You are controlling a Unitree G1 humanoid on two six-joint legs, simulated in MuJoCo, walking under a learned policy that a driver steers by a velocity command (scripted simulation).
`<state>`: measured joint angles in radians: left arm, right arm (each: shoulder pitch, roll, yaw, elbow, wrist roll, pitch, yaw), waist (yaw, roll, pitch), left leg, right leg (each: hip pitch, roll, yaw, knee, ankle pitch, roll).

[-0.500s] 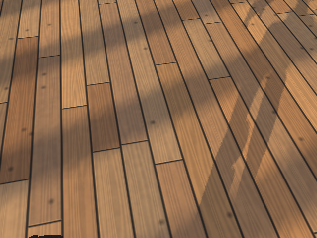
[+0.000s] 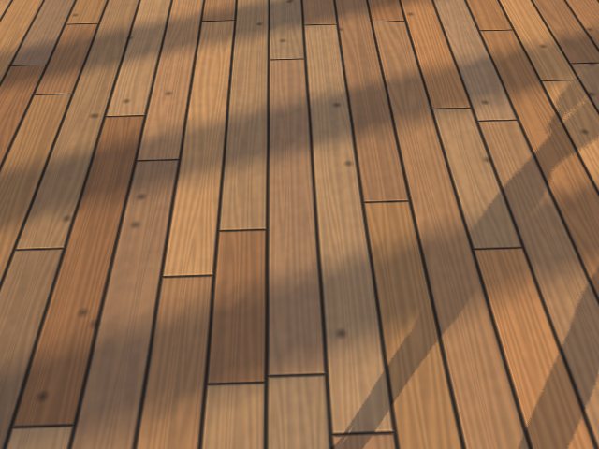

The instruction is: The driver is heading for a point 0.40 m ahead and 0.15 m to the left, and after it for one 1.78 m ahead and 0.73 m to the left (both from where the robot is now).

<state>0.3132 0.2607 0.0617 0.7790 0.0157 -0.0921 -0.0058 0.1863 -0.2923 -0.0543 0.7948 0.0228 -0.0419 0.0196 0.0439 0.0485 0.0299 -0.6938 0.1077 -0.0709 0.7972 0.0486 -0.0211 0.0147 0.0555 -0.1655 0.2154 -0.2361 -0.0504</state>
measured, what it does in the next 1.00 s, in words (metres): walks ahead, turning left: left foot, then right foot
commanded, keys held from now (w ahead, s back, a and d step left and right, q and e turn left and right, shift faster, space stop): w+q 0.28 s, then q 0.72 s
